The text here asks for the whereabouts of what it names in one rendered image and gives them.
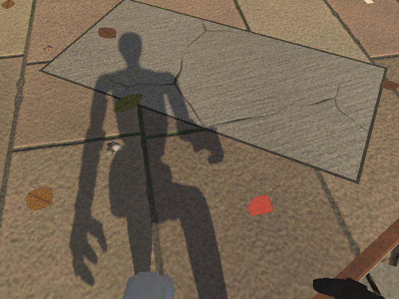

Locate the right robot hand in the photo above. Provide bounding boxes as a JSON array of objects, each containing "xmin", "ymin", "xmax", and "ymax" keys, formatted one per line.
[{"xmin": 313, "ymin": 278, "xmax": 385, "ymax": 299}]

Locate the robot left thigh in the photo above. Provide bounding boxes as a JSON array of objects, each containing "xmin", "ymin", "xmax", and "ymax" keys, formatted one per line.
[{"xmin": 122, "ymin": 272, "xmax": 174, "ymax": 299}]

